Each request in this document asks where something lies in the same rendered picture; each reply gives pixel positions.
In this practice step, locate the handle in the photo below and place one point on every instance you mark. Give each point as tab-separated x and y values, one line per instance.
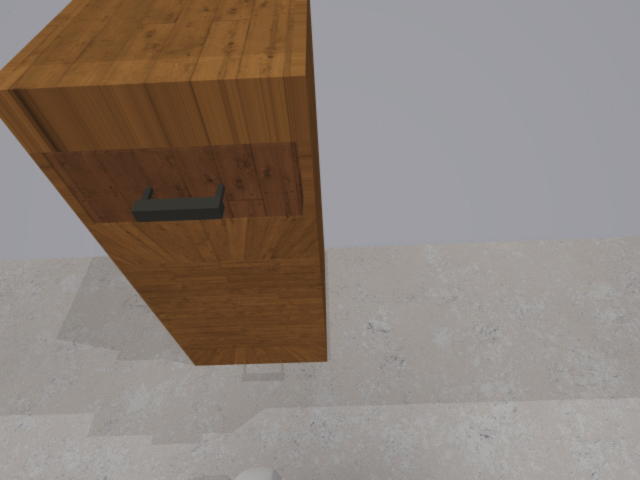
178	209

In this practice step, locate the drawer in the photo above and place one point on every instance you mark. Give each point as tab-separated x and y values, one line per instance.
260	180

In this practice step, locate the cabinet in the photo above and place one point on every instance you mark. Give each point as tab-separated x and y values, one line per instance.
130	74

